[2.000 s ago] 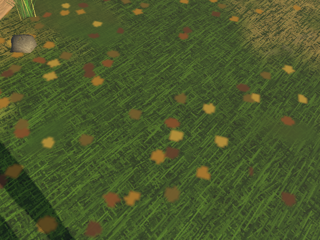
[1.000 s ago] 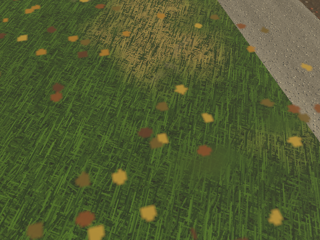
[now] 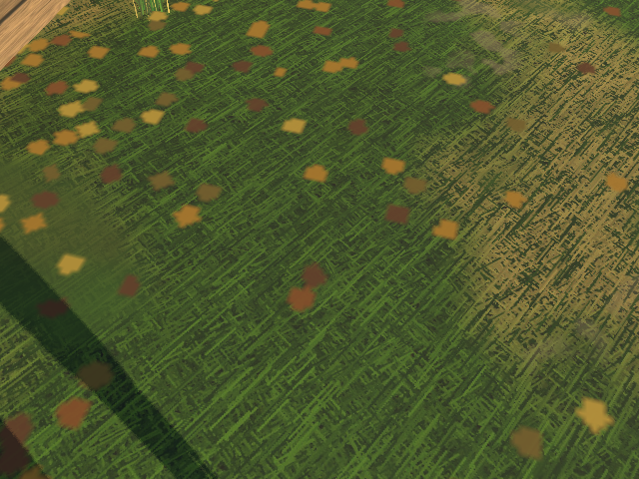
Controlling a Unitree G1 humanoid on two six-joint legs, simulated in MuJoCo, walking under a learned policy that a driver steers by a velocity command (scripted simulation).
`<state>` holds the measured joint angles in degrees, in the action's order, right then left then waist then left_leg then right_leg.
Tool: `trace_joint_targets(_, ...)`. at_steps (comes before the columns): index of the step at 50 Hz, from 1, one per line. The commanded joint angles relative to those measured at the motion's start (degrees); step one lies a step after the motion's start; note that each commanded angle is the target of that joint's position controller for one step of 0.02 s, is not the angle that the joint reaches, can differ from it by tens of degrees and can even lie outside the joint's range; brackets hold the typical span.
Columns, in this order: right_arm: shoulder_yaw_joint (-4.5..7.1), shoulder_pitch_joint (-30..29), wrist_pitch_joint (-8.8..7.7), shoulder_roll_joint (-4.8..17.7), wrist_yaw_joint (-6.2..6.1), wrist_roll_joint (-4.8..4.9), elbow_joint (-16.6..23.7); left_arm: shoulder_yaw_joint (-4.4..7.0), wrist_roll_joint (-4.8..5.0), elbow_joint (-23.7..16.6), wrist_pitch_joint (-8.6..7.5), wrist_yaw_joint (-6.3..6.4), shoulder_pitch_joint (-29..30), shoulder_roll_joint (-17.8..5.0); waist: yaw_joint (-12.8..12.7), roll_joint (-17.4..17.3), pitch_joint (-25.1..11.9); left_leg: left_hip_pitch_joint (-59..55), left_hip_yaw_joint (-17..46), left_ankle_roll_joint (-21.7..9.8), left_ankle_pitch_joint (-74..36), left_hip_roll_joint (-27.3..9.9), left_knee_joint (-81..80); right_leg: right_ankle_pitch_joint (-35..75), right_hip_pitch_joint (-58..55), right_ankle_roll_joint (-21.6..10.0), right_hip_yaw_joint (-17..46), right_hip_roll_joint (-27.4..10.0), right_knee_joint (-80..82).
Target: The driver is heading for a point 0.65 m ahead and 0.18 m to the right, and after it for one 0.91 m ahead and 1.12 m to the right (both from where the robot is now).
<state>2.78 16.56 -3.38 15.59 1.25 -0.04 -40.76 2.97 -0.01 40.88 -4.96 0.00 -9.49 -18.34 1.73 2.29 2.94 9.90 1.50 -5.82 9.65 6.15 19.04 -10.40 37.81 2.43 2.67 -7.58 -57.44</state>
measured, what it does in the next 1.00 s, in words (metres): walks ahead, turning right: right foot, then left foot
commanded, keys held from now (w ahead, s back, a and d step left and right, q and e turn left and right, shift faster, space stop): w+e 0.34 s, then e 0.52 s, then no key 0.08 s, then e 0.06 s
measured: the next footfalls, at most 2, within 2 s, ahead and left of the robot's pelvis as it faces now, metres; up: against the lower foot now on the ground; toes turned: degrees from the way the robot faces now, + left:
right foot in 0.30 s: +0.35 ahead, -0.16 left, +0.00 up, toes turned -9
left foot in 0.74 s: +0.58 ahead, -0.02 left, +0.00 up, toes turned -29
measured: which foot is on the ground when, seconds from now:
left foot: down 0.00-0.32, up 0.34-0.72, down 0.74-1.00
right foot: up 0.00-0.28, down 0.30-0.74, up 0.76-1.00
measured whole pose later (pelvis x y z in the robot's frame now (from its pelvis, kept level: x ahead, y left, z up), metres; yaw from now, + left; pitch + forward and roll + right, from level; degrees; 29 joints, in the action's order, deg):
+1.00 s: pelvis +0.43 -0.07 -0.01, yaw -31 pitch +1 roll +0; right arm 2.1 7.6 0.2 14.5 -1.7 -1.1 -40.0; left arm 4.0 0.7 37.4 3.8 2.0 -11.7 -18.7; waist 0.7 1.7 3.6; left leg 19.2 -1.7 -1.2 7.3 -0.9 25.2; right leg -25.6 27.2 4.8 3.1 0.0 -56.9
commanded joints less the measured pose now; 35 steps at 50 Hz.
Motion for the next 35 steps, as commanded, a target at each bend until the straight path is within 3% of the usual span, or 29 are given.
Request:
trace_joint_targets(1,1.91,-1.7,-1.48,8.4,-0.84,-0.17,2.5,0.51,0.30,-2.2,0.08,-0.25,-0.5,-3.0,-0.4,-5.3,-2.6,-0.8,5.6,-7.5,-19.2,-14.1,-9.0,11.6,-0.4,0.3,-0.6,-0.6,8.0)
trace_joint_targets(5,1.92,0.7,-1.76,9.7,-1.06,-0.23,0.0,-0.17,1.26,-3.7,-0.49,-1.52,5.9,-1.7,2.8,-5.1,0.4,-3.2,2.3,-5.4,-12.4,-15.3,-11.5,21.2,-1.8,-1.4,-1.8,1.6,19.8)
trace_joint_targets(10,2.32,3.0,-0.52,10.2,-1.29,0.12,-3.0,-0.27,1.30,-6.4,-0.70,-3.54,9.8,-1.7,3.7,-4.1,2.1,-16.0,0.2,-4.7,-20.5,-19.7,-7.3,13.3,4.2,-4.6,-1.5,4.0,25.3)
trace_joint_targets(12,2.61,1.8,0.22,11.2,-1.81,0.20,-2.9,0.06,0.98,-6.8,-0.56,-4.08,7.8,-2.4,1.8,-5.5,-0.2,-18.4,-1.6,-3.3,-36.3,-19.8,-1.7,7.3,0.4,-6.5,-4.2,6.4,25.8)
trace_joint_targets(13,2.83,1.3,0.63,12.0,-2.20,0.16,-2.6,0.70,0.78,-6.5,-0.28,-4.00,4.9,-3.7,0.1,-6.8,-3.0,-19.0,-2.5,-2.6,-47.7,-19.4,3.2,4.1,-4.3,-7.6,-6.2,8.5,25.1)
trace_joint_targets(14,2.84,0.5,1.22,12.4,-2.63,0.07,-2.3,1.90,0.67,-5.4,-0.04,-3.72,-1.2,-5.8,-3.4,-7.0,-7.1,-17.8,-4.0,-1.5,-55.6,-18.2,12.2,3.2,-12.6,-9.1,-7.7,10.9,25.6)
trace_joint_targets(15,2.49,-0.2,1.37,11.9,-3.13,0.04,-1.7,3.34,0.78,-3.9,0.16,-3.07,-9.6,-8.7,-8.1,-5.4,-11.8,-9.9,-5.8,0.6,-51.6,-16.3,25.0,7.3,-26.9,-11.5,-4.7,10.1,27.6)
trace_joint_targets(16,0.84,5.5,0.07,7.3,-2.85,-1.18,0.7,5.11,0.53,-3.6,0.50,-2.34,-16.2,-15.3,-7.2,5.9,-20.5,12.8,-7.0,4.5,-24.3,-9.5,47.7,7.4,-51.3,-20.7,18.8,-4.4,26.2)
trace_joint_targets(17,-0.49,5.6,-1.78,4.8,-1.67,-1.59,0.7,4.27,1.40,-3.5,0.38,-2.26,-17.0,-12.5,-6.6,11.1,-26.7,28.2,1.5,6.3,21.8,0.1,60.1,-0.4,-62.2,-27.3,44.1,-12.0,36.2)
trace_joint_targets(18,0.69,0.1,-3.34,9.7,-0.55,0.73,2.0,3.15,0.87,-4.0,0.60,-1.91,-15.3,-9.0,-8.6,6.2,-21.0,34.0,6.8,5.4,19.9,-3.9,62.8,-1.3,-59.0,-23.8,38.6,-10.5,38.3)
trace_joint_targets(19,0.52,-4.2,-4.09,9.9,-0.23,1.67,3.7,2.79,0.39,-5.1,0.77,-1.58,-11.1,-7.9,-7.5,1.6,-13.9,34.3,5.8,5.0,16.0,-6.5,59.8,6.7,-50.4,-21.7,30.3,-8.8,38.3)
trace_joint_targets(20,0.54,-5.8,-4.16,9.5,-0.52,0.63,4.0,2.52,0.32,-6.0,0.97,-1.52,-7.4,-7.3,-5.1,-3.4,-8.3,32.5,4.5,5.6,14.4,-8.2,55.1,19.6,-41.0,-20.5,23.9,-6.7,38.4)
trace_joint_targets(21,1.07,-5.4,-3.58,10.0,-0.99,-0.62,4.1,2.26,0.15,-6.7,1.05,-1.32,-5.2,-6.4,-3.1,-4.1,-6.6,28.6,4.2,6.4,13.3,-9.8,51.2,28.8,-34.6,-19.8,19.5,-5.0,38.6)
trace_joint_targets(24,0.47,-1.5,-1.39,7.3,-1.85,-1.09,3.2,2.42,-0.11,-6.9,1.53,-0.53,-2.3,-7.2,0.3,-0.7,-5.9,22.4,2.1,9.8,11.1,-9.2,42.5,40.1,-24.2,-19.5,13.0,-1.2,40.0)
trace_joint_targets(26,-0.01,-2.6,-0.63,6.1,-2.47,-1.12,3.3,3.01,0.16,-6.4,2.19,0.25,-2.3,-8.8,0.1,0.7,-7.0,19.9,1.0,11.4,6.0,-7.2,34.5,42.2,-21.2,-18.2,9.9,1.2,38.9)
trace_joint_targets(28,-0.18,-5.0,-0.29,5.7,-2.50,-1.02,3.4,3.19,0.99,-5.7,3.40,1.03,-2.9,-8.9,-0.9,2.1,-9.4,16.1,0.8,11.8,-2.4,-5.3,27.1,38.1,-20.3,-15.4,8.6,3.5,37.1)
trace_joint_targets(32,0.10,-11.3,-0.14,6.3,-1.81,-0.23,5.0,3.20,1.24,-4.8,5.51,2.02,-4.8,-8.5,-3.2,3.9,-9.9,14.9,3.1,11.3,-6.7,-3.4,17.0,26.0,-23.7,-12.8,14.2,3.1,33.6)
trace_joint_targets(35,1.25,-10.1,-0.89,8.1,-1.51,-0.38,5.0,3.02,1.01,-5.7,6.03,2.34,-3.0,-7.6,-1.6,5.5,-8.9,12.6,5.0,9.2,-5.2,-3.7,9.4,18.4,-27.0,-11.3,20.8,2.8,29.0)
Keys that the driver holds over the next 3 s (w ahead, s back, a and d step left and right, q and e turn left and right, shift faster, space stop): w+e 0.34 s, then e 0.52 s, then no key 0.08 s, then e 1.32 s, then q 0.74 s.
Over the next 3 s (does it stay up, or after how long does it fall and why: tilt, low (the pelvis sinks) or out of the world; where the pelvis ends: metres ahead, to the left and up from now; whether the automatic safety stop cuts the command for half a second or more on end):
stays up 0.42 -0.10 -0.02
